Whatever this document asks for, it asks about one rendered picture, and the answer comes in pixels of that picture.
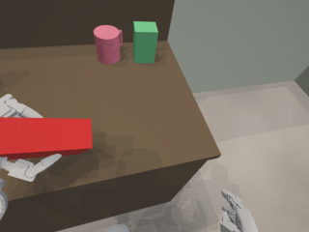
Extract robot right hand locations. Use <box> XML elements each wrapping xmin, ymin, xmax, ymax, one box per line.
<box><xmin>220</xmin><ymin>188</ymin><xmax>259</xmax><ymax>232</ymax></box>

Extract sponge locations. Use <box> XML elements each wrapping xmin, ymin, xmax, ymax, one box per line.
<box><xmin>0</xmin><ymin>117</ymin><xmax>93</xmax><ymax>160</ymax></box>

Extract table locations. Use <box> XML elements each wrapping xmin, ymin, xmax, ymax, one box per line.
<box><xmin>0</xmin><ymin>0</ymin><xmax>221</xmax><ymax>232</ymax></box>

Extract robot left hand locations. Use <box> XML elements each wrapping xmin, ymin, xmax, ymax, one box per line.
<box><xmin>0</xmin><ymin>94</ymin><xmax>62</xmax><ymax>182</ymax></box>

